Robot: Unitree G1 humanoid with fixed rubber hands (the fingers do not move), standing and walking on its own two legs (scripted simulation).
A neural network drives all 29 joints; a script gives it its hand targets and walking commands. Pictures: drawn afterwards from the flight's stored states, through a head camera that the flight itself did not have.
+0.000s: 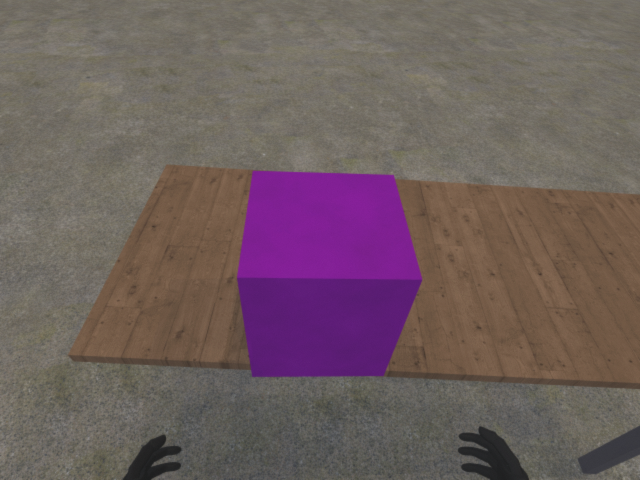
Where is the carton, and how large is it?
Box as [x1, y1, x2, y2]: [237, 171, 421, 376]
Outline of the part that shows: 253,171 237,274 252,376 383,375 421,281 421,276 393,175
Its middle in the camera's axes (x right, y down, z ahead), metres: +0.00 +0.05 +0.59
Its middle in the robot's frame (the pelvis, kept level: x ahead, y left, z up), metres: +0.41 +0.00 +0.01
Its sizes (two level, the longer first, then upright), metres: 0.210 0.200 0.250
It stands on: a table, 0.66 m high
